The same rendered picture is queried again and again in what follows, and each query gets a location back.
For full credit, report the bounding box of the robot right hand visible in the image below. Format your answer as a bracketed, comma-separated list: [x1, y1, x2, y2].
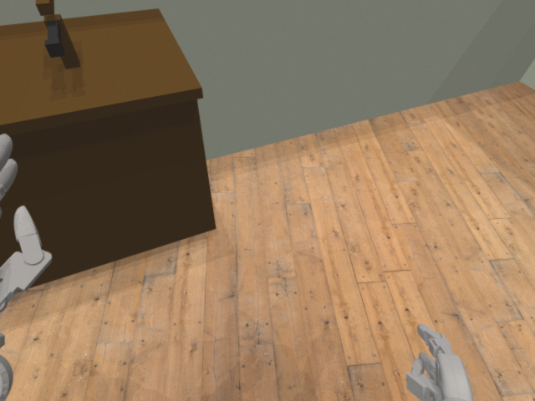
[406, 324, 474, 401]

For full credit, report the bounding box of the counter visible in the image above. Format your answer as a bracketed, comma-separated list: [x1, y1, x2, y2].
[0, 0, 216, 292]

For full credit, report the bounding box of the tap lever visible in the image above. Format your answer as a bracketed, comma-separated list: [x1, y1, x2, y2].
[44, 20, 65, 58]

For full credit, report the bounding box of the robot left hand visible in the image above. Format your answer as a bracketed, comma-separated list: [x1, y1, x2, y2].
[0, 134, 52, 312]

